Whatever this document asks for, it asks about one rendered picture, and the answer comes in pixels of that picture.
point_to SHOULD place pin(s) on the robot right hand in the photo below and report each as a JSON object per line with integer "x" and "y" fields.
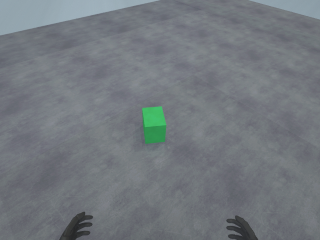
{"x": 245, "y": 230}

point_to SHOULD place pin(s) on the robot left hand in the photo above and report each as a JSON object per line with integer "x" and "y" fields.
{"x": 70, "y": 233}

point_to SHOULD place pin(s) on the carton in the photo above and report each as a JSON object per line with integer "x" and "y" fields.
{"x": 154, "y": 124}

